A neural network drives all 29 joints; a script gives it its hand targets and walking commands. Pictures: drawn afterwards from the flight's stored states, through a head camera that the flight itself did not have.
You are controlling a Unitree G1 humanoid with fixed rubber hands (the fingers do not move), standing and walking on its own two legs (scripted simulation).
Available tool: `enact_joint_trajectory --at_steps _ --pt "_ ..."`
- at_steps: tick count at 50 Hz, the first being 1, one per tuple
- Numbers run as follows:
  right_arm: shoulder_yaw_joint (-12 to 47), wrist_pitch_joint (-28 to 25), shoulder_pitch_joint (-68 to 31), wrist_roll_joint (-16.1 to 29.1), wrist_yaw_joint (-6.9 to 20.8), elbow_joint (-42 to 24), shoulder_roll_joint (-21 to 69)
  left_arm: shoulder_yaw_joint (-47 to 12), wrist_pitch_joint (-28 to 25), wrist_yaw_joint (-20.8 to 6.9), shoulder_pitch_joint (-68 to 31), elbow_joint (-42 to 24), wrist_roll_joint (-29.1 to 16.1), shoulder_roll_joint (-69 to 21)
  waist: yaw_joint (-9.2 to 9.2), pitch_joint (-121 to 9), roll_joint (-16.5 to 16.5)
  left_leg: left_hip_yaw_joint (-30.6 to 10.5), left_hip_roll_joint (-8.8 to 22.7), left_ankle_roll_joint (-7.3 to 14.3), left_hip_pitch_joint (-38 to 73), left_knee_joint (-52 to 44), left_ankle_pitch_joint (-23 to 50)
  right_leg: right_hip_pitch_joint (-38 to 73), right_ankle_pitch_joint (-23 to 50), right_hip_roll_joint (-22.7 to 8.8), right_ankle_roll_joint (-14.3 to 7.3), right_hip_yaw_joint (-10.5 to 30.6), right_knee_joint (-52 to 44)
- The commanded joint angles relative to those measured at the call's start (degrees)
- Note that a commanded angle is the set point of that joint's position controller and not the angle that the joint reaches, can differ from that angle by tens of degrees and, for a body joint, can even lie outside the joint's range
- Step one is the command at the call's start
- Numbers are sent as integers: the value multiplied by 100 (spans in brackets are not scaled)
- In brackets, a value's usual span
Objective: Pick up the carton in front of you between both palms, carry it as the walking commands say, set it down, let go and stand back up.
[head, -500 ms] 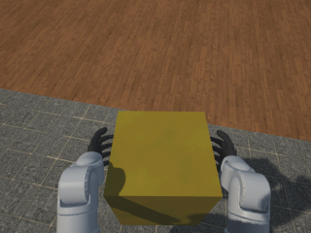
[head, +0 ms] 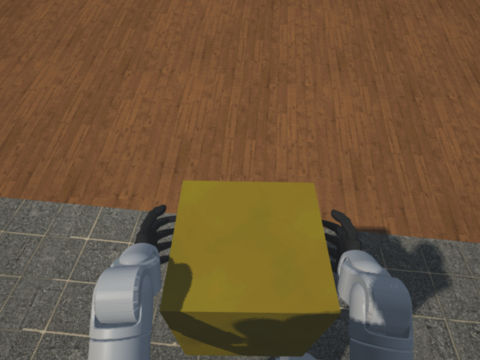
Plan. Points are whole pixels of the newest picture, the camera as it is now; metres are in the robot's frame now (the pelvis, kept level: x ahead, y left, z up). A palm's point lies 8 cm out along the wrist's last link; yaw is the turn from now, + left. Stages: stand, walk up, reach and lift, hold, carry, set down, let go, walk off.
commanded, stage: carry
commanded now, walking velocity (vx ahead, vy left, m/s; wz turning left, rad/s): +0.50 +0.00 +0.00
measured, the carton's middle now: (246, 273) +0.26 -0.01 -0.01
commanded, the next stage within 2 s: none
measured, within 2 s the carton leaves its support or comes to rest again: neither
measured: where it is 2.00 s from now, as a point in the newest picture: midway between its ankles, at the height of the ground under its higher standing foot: (224, 147)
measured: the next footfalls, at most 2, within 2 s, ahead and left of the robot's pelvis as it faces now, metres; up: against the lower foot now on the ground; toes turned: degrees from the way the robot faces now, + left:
right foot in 0.24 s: +0.36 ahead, -0.11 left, +0.00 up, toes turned -9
left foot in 0.74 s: +0.69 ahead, +0.10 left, +0.00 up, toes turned +12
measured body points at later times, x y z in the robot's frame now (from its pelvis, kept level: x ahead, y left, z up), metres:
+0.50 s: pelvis +0.34 -0.04 +0.00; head +0.37 -0.05 +0.45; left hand +0.60 +0.13 +0.07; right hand +0.63 -0.17 +0.06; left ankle +0.36 +0.11 -0.68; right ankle +0.32 -0.11 -0.75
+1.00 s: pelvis +0.66 +0.03 -0.01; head +0.71 +0.04 +0.44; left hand +1.04 +0.18 +0.13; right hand +1.03 -0.12 +0.14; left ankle +0.65 +0.09 -0.75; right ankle +0.70 -0.12 -0.67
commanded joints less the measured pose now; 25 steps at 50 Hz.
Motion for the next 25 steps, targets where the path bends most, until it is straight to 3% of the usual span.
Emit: enact_joint_trajectory --at_steps 1,8,10,11,12,13,14,15,17,18,21,25 --pt "4206 58 -2531 2494 1671 -581 5276 -4036 -131 -1286 -2386 -592 -2142 -5438 129 -1170 666 -1057 1385 312 1558 -618 1710 -530 497 7 62 -224 -736" --pt "3903 364 -2359 2186 1490 -575 4650 -3992 284 -1320 -2612 -819 -2361 -4777 82 -462 789 -487 1237 188 1642 -361 2961 55 1068 267 -174 -728 -2028" --pt "3877 446 -2502 2159 1464 -587 4582 -3932 372 -1354 -2640 -742 -2398 -4687 171 -742 876 -183 1182 6 1591 488 4087 1088 905 536 -248 -971 -2205" --pt "3883 483 -2569 2165 1458 -599 4553 -3888 397 -1368 -2644 -676 -2392 -4684 258 -1062 726 107 972 -153 1299 1389 4199 2058 658 801 -264 -1198 -2443" --pt "3884 508 -2704 2174 1457 -615 4513 -3842 417 -1387 -2655 -630 -2390 -4673 388 -1460 415 79 832 -280 526 2446 3167 3230 324 444 -251 -710 -2505" --pt "3947 566 -2862 2217 1451 -669 4590 -3759 418 -1410 -2734 -533 -2319 -4581 417 -2000 -803 -99 364 -515 -1058 4225 1591 4550 -700 -1197 -956 1937 -2869" --pt "3991 577 -2954 2227 1462 -695 4622 -3759 389 -1431 -2663 -358 -2359 -4740 453 -2065 -1859 -579 -355 -589 -2433 5482 -1283 5071 -255 -1937 -1524 3796 -3766" --pt "4005 539 -2976 2198 1468 -513 4806 -3766 373 -1454 -2753 -430 -2447 -4904 375 -1943 -1401 -1196 24 -372 -2806 6147 -1416 4968 468 -1910 -1479 3249 -3695" --pt "4028 416 -3003 2209 1493 -457 5206 -3878 281 -1482 -2964 -504 -2537 -5349 323 -1819 -397 -1380 525 -225 -2734 5759 -805 4162 1424 -1548 -1056 2075 -3542" --pt "4036 356 -2986 2216 1491 -430 5379 -3919 239 -1493 -3088 -552 -2574 -5477 294 -1740 -300 -1376 649 -238 -2576 5294 -530 3833 1403 -1419 -861 1659 -3647" --pt "4074 199 -2719 2121 1426 -333 5583 -3983 161 -1543 -3003 -646 -2629 -5546 288 -1740 -593 -1037 568 -332 -2386 4428 -185 3626 1276 -1174 -720 891 -3849" --pt "4148 129 -2601 2052 1325 -493 5503 -3944 138 -1595 -2805 -762 -2627 -5315 308 -1377 -817 -639 483 -494 -2806 3162 309 3880 1781 -951 -741 344 -3956"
